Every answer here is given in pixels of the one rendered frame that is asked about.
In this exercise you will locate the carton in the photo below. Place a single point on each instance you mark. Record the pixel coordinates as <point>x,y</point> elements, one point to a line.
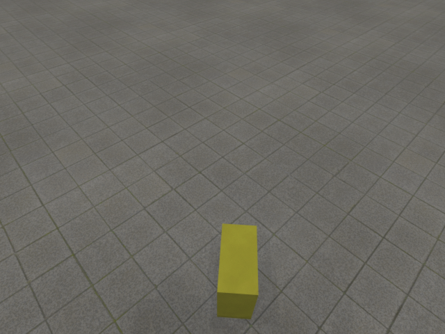
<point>238,272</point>

